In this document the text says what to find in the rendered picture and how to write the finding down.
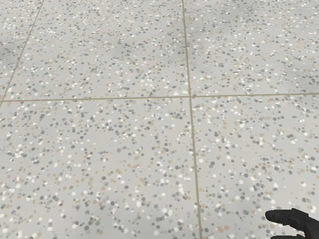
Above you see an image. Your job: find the robot right hand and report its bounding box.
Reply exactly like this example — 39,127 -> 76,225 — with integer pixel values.
265,208 -> 319,239

